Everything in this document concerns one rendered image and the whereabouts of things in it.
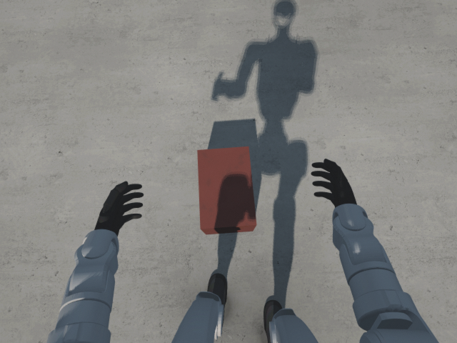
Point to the left robot forearm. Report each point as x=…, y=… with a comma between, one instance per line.
x=87, y=302

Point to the right robot upper arm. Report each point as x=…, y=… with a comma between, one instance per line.
x=396, y=336

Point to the carton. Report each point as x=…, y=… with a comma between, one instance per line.
x=226, y=200

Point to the right robot hand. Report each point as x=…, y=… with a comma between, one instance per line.
x=341, y=191

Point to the right robot forearm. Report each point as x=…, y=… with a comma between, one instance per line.
x=379, y=301

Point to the left robot hand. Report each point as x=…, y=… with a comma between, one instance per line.
x=111, y=216

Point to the left robot foot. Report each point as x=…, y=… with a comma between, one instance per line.
x=218, y=286

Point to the right robot shin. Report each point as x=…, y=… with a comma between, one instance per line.
x=286, y=311

